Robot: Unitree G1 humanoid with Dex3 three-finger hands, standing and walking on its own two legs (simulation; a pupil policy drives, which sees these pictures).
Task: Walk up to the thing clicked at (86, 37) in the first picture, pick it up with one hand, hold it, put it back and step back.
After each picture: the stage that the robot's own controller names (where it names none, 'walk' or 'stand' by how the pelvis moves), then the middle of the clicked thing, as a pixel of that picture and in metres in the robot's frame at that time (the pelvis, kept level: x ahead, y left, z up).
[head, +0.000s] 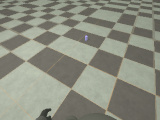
stand; (86, 38) +1.97 +0.17 -0.72
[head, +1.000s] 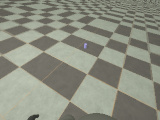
walk; (85, 45) +1.85 +0.09 -0.71
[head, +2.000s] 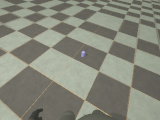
walk; (83, 54) +1.27 +0.09 -0.71
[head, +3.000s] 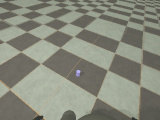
walk; (78, 73) +0.81 +0.14 -0.71
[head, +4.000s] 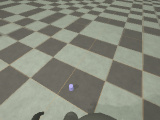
walk; (71, 87) +0.55 +0.23 -0.71
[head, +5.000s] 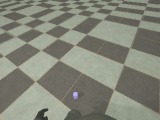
stand; (75, 95) +0.42 +0.20 -0.70
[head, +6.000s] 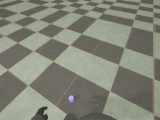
stand; (71, 99) +0.35 +0.21 -0.71
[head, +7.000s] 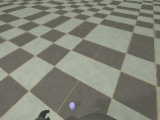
stand; (72, 106) +0.31 +0.19 -0.72
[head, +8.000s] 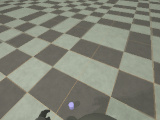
stand; (71, 105) +0.30 +0.21 -0.73
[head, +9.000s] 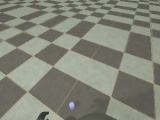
stand; (71, 105) +0.31 +0.19 -0.73
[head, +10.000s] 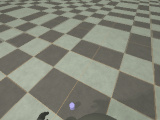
stand; (72, 106) +0.31 +0.19 -0.73
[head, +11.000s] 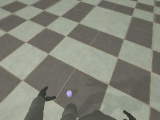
go down; (69, 94) +0.33 +0.19 -0.68
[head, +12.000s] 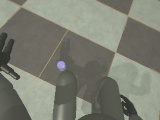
go down; (61, 66) +0.38 +0.25 -0.30
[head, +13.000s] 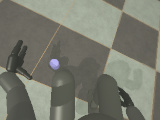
close in; (54, 64) +0.37 +0.26 -0.27
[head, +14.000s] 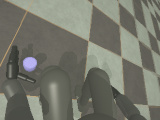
close; (30, 64) +0.35 +0.29 -0.21
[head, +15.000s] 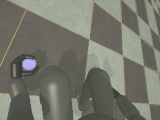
lift; (29, 65) +0.34 +0.29 -0.21
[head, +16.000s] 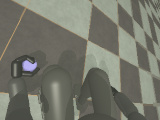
lift; (29, 66) +0.33 +0.29 -0.22
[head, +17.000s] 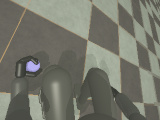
lift; (32, 67) +0.32 +0.27 -0.22
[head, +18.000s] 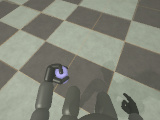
lift; (62, 75) +0.31 +0.19 +0.00
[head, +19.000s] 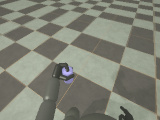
hold; (68, 75) +0.33 +0.17 +0.02
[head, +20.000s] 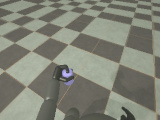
hold; (68, 77) +0.33 +0.17 +0.00
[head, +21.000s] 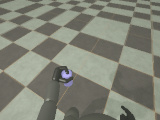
crouch; (67, 78) +0.32 +0.17 -0.01
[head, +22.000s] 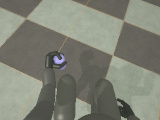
crouch; (60, 62) +0.40 +0.22 -0.10
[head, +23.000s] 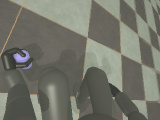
lower; (24, 60) +0.37 +0.31 -0.22
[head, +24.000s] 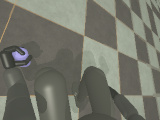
lower; (22, 58) +0.38 +0.30 -0.22
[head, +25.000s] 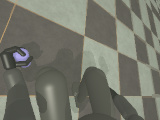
lower; (23, 58) +0.38 +0.31 -0.22
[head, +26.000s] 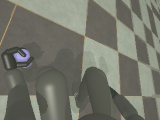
lower; (23, 59) +0.37 +0.31 -0.22
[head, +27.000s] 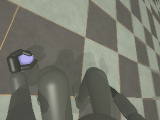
loosen; (26, 61) +0.36 +0.30 -0.22
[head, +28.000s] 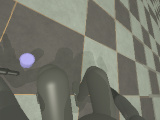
withdraw; (27, 61) +0.36 +0.29 -0.22
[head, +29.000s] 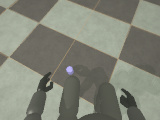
walk; (70, 70) +0.40 +0.22 -0.41
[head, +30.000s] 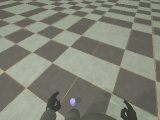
stand; (72, 102) +0.34 +0.17 -0.66
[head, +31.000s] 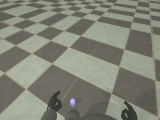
stand; (72, 102) +0.34 +0.18 -0.67
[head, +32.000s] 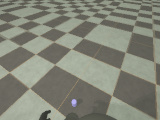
stand; (74, 103) +0.35 +0.17 -0.71
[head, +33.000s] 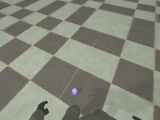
walk; (74, 91) +0.38 +0.18 -0.70
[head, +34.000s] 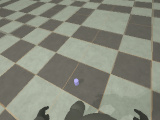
walk; (76, 82) +0.55 +0.24 -0.70
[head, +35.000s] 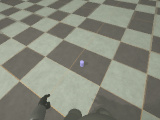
walk; (81, 63) +0.87 +0.16 -0.69
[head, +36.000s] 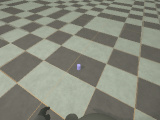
stand; (78, 67) +0.96 +0.19 -0.71
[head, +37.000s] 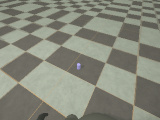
stand; (78, 66) +0.99 +0.20 -0.72
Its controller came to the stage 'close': yes
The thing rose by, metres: 0.71
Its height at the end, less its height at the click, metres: +0.00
